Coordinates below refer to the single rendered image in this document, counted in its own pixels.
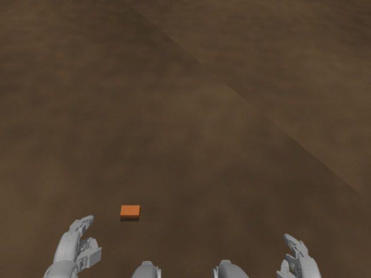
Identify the left robot hand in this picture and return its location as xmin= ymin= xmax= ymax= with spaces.
xmin=53 ymin=215 xmax=102 ymax=272

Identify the small box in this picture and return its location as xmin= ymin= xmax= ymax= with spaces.
xmin=120 ymin=206 xmax=141 ymax=218

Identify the left robot arm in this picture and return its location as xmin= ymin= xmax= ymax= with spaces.
xmin=43 ymin=260 xmax=78 ymax=278

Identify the right robot hand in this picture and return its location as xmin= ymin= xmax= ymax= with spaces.
xmin=277 ymin=234 xmax=321 ymax=278

